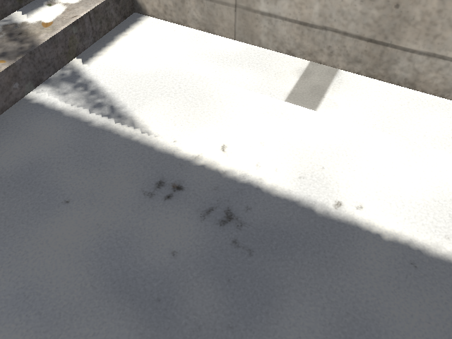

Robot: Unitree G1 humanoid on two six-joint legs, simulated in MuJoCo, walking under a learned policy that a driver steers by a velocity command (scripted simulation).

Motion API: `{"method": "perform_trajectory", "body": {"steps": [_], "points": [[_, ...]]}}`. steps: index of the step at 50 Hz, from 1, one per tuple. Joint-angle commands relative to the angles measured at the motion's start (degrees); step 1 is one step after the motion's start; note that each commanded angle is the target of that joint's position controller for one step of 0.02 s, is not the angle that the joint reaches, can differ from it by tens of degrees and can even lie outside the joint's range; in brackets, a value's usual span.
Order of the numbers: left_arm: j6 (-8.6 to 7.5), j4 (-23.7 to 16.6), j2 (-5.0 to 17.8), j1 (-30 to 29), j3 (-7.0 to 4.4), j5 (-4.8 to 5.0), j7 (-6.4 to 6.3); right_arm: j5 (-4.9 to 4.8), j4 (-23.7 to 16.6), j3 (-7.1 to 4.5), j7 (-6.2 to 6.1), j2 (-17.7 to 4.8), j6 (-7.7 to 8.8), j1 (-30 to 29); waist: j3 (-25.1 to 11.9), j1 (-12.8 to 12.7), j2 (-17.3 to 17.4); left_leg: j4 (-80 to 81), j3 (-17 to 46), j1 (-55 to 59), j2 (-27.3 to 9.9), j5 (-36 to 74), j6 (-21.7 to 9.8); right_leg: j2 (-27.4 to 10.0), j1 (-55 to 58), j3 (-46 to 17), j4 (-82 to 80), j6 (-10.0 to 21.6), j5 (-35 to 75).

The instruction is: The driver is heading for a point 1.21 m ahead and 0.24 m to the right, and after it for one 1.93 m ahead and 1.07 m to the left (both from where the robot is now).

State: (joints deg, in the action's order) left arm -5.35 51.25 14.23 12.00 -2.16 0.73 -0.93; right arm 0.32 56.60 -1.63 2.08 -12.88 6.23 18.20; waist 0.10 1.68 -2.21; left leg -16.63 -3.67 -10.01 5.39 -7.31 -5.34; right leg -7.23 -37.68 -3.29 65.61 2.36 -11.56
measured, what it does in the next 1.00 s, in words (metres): walks ahead: right foot, then left foot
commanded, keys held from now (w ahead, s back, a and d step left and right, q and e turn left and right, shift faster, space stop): w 1.00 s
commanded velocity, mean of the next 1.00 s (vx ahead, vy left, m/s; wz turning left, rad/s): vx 0.50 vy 0.00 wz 0.00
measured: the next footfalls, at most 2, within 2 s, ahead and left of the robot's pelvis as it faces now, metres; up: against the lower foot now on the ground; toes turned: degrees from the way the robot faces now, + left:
right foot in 0.30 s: +0.34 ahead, -0.17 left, +0.00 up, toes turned -2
left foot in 0.86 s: +0.65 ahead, +0.07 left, +0.00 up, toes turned +3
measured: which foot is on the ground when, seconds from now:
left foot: down 0.00-0.32, up 0.34-0.84, down 0.86-1.00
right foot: up 0.00-0.28, down 0.30-0.88, up 0.90-1.00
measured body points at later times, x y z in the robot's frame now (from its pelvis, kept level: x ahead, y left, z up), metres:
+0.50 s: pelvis +0.28 -0.08 +0.00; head +0.29 -0.10 +0.45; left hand +0.34 +0.18 -0.12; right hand +0.36 -0.35 -0.14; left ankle +0.27 +0.08 -0.66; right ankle +0.30 -0.16 -0.74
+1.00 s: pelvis +0.55 -0.01 -0.01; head +0.58 +0.00 +0.44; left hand +0.58 +0.25 -0.15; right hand +0.67 -0.27 -0.13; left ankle +0.61 +0.07 -0.74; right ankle +0.44 -0.16 -0.65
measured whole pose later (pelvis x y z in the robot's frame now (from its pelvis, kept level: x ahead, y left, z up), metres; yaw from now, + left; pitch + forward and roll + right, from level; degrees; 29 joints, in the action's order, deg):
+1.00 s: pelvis +0.55 -0.01 -0.01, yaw +1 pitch +2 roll +0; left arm -5.6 55.5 14.5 17.6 -2.7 1.4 -0.2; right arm -0.2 51.4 -3.1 2.1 -14.0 5.9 9.4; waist 1.5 -0.3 -1.4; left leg -27.2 -3.7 -20.6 1.9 -8.5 -3.8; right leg -2.2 -22.4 -1.8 67.7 3.0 -21.4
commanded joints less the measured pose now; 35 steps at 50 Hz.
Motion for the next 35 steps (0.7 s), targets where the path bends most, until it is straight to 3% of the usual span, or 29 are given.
{"method": "perform_trajectory", "body": {"steps": [1,6,9,11,13,14,15,16,17,18,19,20,21,22,23,25,29,32,35], "points": [[0.25,-2.49,2.63,1.97,-0.79,-0.72,-0.42,-0.04,-3.03,-1.15,-1.12,-7.42,1.02,-2.16,3.15,-2.66,4.41,11.75,11.93,-5.90,-15.98,4.62,-9.75,-2.45,-1.57,-0.06,-7.85,-1.56,8.99],[-0.44,-5.48,1.62,-9.20,-0.29,-0.02,0.56,-1.13,-1.65,-1.51,-2.08,-9.36,0.12,3.69,3.32,1.43,4.54,10.62,9.13,0.66,-15.44,4.84,-7.01,0.63,0.45,2.50,-26.99,-2.15,17.94],[-0.70,-7.29,1.98,-13.83,-0.08,0.48,1.62,-1.48,-0.40,-1.67,-2.13,-9.55,-0.61,6.49,4.58,2.95,4.99,8.22,9.79,6.44,-17.62,3.79,-6.75,1.52,-0.19,2.59,-32.12,-1.70,15.14],[-1.16,-8.34,2.77,-14.91,-0.20,0.57,2.40,-1.49,0.03,-1.92,-2.28,-9.85,-1.20,6.97,4.73,2.57,5.35,5.73,10.64,10.07,-19.43,4.62,-6.13,2.07,0.31,2.54,-34.64,-0.30,10.85],[-1.66,-7.99,4.38,-11.39,-0.86,0.53,2.80,-1.51,-0.14,-2.26,-2.39,-10.74,-1.82,5.64,2.84,-0.08,6.51,1.24,10.73,11.46,-20.02,11.91,-4.99,3.78,6.67,3.86,-36.93,1.40,6.71],[-1.81,-6.37,6.08,-5.53,-1.87,0.42,2.70,-1.34,-0.51,-2.12,-2.39,-10.55,-2.12,4.33,-0.50,-3.46,6.47,-5.71,8.85,10.77,-17.99,21.62,-3.80,5.74,14.94,5.48,-38.25,2.68,5.99],[-1.94,-3.21,9.51,5.39,-3.49,0.32,2.31,-0.68,-1.23,-1.38,-2.35,-8.70,-2.22,3.78,-7.56,-7.86,4.88,-18.92,5.87,5.30,-14.43,24.62,-2.03,4.39,29.97,3.69,-37.33,5.00,7.33],[-1.77,-1.58,16.07,15.10,-5.07,-0.90,1.99,-0.05,-2.85,0.33,-2.03,-3.60,-1.40,7.89,-17.60,-8.58,-6.16,-42.18,1.29,-15.13,-7.30,7.36,1.88,-10.38,53.57,-17.13,-37.81,12.49,5.44],[-1.40,-0.66,14.48,17.31,-4.64,-0.63,2.29,-0.99,-2.10,1.18,-1.66,-1.26,0.15,10.30,-22.88,-7.87,-15.12,-55.29,6.53,-29.24,-1.49,-23.66,3.01,-16.89,62.00,-38.45,-47.09,17.67,-1.64],[-1.53,-1.35,9.99,13.49,-3.19,-0.34,2.36,-2.33,-2.86,-0.48,-1.43,-8.03,1.23,5.93,-16.08,-7.79,-9.59,-60.77,10.92,-34.75,-5.39,-22.04,1.67,-14.96,56.49,-33.94,-48.29,14.71,-3.77],[-1.42,-2.72,7.64,8.03,-2.41,-0.32,2.25,-2.91,-4.41,-0.87,-1.45,-9.45,1.63,1.09,-10.03,-6.34,-5.95,-59.99,9.32,-35.25,-8.53,-16.72,0.90,-12.92,48.30,-24.85,-48.95,12.46,-0.05],[-1.36,-3.44,6.07,3.46,-1.80,-0.52,2.51,-2.27,-4.77,-1.00,-1.78,-8.75,1.41,-1.22,-5.91,-4.44,-1.41,-56.39,8.01,-32.76,-10.93,-11.99,1.21,-10.33,39.95,-18.42,-51.13,11.37,5.01],[-1.50,-3.69,4.48,1.26,-1.33,-0.77,2.74,-1.48,-4.79,-1.45,-2.09,-8.22,0.68,-1.49,-3.72,-2.65,-1.26,-52.55,8.07,-29.71,-12.75,-9.01,1.44,-7.98,34.61,-13.97,-53.15,10.32,7.69],[-1.53,-3.24,3.78,0.79,-1.12,-1.03,2.99,-1.31,-4.53,-1.43,-2.13,-6.83,-0.18,-0.36,-2.77,-1.33,-2.09,-50.65,7.91,-26.69,-13.42,-7.26,1.76,-6.53,31.18,-11.30,-54.94,9.94,8.84],[-1.68,-2.56,3.90,1.60,-1.21,-1.01,3.08,-1.25,-4.16,-1.33,-2.20,-5.47,-0.88,0.66,-2.30,-0.75,-2.13,-49.50,7.36,-25.35,-13.41,-6.30,2.14,-5.73,29.41,-9.39,-56.09,10.32,11.13],[-1.89,-1.18,5.51,3.65,-1.65,-1.01,2.73,-1.04,-4.79,-1.50,-2.38,-5.01,-1.63,-0.48,-0.73,-0.16,-1.33,-46.34,6.92,-27.30,-13.68,-3.35,2.99,-5.35,28.57,-6.39,-57.49,11.01,15.95],[-1.17,0.51,6.53,7.20,-1.86,-0.84,1.44,-0.57,-7.72,-1.70,-2.29,-4.62,-1.60,-9.20,1.33,-1.93,-0.81,-33.60,6.42,-32.41,-13.59,6.94,4.26,-4.64,31.05,-2.86,-58.73,10.18,18.08],[-0.88,1.56,7.25,9.58,-1.91,-0.43,0.91,-0.82,-9.33,-1.37,-1.80,-3.79,-1.24,-15.38,2.68,-3.82,-1.10,-23.77,4.84,-30.27,-12.02,13.22,4.19,-3.62,31.77,-0.56,-59.56,8.98,15.48],[-0.46,3.27,7.64,12.68,-2.06,-0.03,0.74,-1.23,-10.84,-1.11,-1.15,-3.78,-0.99,-20.34,4.37,-5.48,-1.12,-18.28,4.08,-30.45,-10.88,13.30,3.85,-4.85,35.92,-0.38,-58.90,8.84,13.63]]}}
Over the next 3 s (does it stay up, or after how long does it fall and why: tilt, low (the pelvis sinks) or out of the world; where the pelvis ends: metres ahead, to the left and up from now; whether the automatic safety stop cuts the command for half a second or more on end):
stays up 1.17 -0.09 0.00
